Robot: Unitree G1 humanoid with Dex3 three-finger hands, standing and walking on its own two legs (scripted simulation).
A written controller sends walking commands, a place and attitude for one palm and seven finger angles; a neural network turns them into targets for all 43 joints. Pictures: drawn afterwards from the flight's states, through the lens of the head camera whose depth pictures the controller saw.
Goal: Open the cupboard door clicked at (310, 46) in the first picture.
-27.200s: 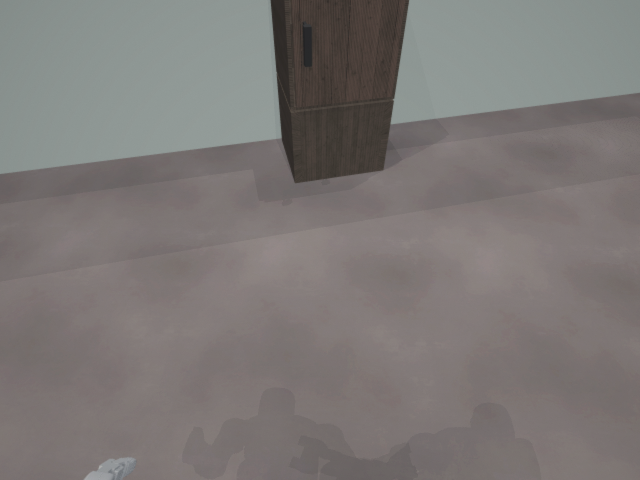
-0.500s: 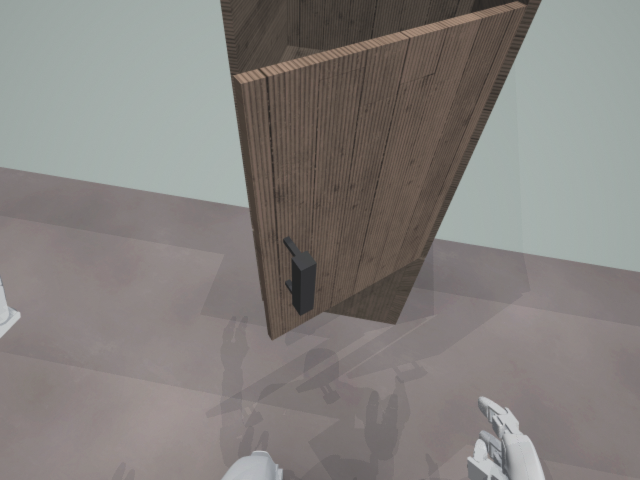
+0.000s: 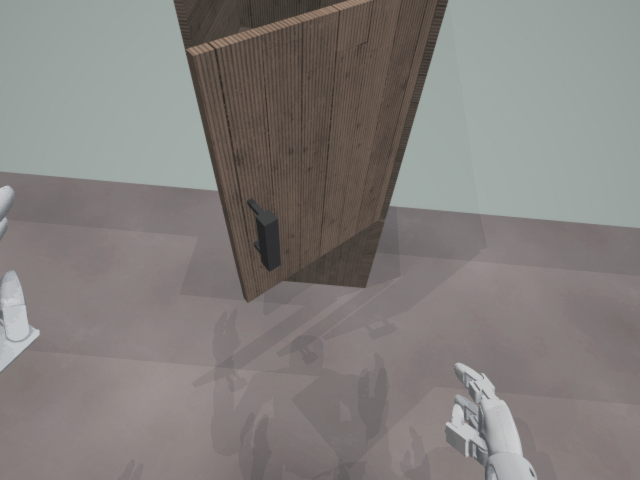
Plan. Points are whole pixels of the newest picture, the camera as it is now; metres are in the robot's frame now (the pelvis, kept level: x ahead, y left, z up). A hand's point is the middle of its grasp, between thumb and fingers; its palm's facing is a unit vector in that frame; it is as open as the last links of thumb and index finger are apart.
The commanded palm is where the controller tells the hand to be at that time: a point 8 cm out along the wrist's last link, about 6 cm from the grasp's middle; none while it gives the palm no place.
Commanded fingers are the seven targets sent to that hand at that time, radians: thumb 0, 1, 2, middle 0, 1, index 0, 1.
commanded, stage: stop stepping back and stand still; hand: left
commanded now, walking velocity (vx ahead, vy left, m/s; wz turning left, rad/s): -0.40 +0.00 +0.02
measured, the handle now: (262, 234) +0.51 +0.15 -0.09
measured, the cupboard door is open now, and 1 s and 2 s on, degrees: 43 43 43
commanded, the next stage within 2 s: let the arm hang, fingers relaxed in 1.08 s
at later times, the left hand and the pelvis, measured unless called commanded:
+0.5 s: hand out of the picture +0.05 +0.18 +0.17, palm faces +0.43 -0.75 -0.50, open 7.4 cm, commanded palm -0.02 +0.23 +0.17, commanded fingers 0.00 0.90 0.90 -0.20 -0.30 -0.20 -0.30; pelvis -0.15 -0.08 +0.00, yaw +2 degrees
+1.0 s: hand out of the picture -0.02 +0.13 +0.18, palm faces +0.45 -0.74 -0.50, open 7.5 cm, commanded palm -0.07 +0.18 +0.17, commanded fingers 0.00 0.90 0.90 -0.20 -0.30 -0.20 -0.30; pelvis -0.20 -0.12 +0.01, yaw +3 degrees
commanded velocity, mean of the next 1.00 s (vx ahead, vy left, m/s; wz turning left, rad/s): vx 0.17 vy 0.12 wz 0.00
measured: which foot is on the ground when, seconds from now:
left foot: down 0.00-0.10, up 0.12-0.48, down 0.50-0.68, up 0.70-1.00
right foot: up 0.00-0.06, down 0.08-1.00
